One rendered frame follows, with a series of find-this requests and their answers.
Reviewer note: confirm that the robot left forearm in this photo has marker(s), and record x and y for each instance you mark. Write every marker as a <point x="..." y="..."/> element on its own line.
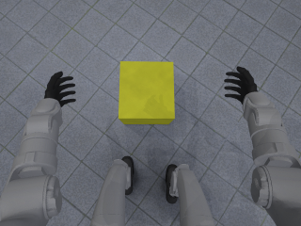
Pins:
<point x="37" y="154"/>

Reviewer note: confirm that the carton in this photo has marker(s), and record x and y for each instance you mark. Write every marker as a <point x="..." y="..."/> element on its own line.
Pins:
<point x="146" y="92"/>

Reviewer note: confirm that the robot right forearm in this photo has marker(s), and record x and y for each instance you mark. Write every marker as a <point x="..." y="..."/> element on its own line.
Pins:
<point x="271" y="146"/>

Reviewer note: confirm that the robot right upper arm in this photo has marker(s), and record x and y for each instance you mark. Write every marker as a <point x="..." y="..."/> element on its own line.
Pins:
<point x="278" y="191"/>

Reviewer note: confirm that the left robot foot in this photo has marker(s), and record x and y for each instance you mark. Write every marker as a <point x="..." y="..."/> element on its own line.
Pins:
<point x="128" y="159"/>

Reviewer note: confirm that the robot left upper arm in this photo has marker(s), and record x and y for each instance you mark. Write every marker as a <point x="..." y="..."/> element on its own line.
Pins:
<point x="31" y="201"/>

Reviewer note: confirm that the robot right hand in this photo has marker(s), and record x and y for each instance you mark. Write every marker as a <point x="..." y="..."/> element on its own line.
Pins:
<point x="246" y="84"/>

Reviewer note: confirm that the right robot foot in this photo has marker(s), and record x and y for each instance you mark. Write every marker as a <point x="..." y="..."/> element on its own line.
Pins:
<point x="170" y="198"/>

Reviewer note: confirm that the robot left hand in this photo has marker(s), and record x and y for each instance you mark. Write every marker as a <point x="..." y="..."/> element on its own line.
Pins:
<point x="54" y="90"/>

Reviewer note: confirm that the robot foot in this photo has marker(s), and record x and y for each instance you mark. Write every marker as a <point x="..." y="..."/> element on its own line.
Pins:
<point x="128" y="159"/>
<point x="170" y="198"/>

